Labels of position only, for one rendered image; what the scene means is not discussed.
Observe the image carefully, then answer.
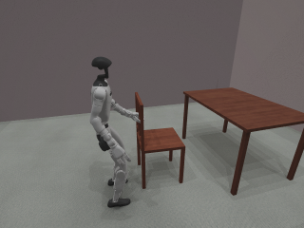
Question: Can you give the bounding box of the robot left forearm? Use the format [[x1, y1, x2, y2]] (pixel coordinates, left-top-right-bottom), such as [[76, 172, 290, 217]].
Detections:
[[112, 102, 133, 118]]

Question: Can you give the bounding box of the robot left foot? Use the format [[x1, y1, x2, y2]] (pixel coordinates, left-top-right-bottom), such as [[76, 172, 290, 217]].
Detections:
[[107, 179, 128, 186]]

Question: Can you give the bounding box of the table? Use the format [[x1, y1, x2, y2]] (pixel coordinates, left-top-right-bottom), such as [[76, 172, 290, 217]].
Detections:
[[182, 87, 304, 196]]

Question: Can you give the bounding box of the left robot hand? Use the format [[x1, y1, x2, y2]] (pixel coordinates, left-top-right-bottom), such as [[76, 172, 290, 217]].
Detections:
[[131, 112, 146, 124]]

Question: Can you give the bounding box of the robot head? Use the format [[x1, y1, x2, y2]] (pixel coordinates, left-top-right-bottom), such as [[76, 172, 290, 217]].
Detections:
[[91, 56, 112, 87]]

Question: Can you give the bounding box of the robot right upper arm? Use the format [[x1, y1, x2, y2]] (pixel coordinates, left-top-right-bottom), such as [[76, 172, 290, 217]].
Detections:
[[89, 87, 106, 124]]

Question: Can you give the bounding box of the chair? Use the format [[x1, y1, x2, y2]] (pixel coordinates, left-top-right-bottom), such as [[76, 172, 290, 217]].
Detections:
[[135, 92, 186, 189]]

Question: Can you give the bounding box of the robot right forearm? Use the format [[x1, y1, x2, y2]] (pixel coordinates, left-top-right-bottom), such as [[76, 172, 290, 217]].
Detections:
[[91, 118, 117, 149]]

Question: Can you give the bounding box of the right robot hand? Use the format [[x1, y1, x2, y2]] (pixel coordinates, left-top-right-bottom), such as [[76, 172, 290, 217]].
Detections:
[[111, 145, 131, 166]]

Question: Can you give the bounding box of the robot left upper arm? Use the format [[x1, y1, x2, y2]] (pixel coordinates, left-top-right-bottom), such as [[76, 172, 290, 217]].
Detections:
[[104, 80, 115, 108]]

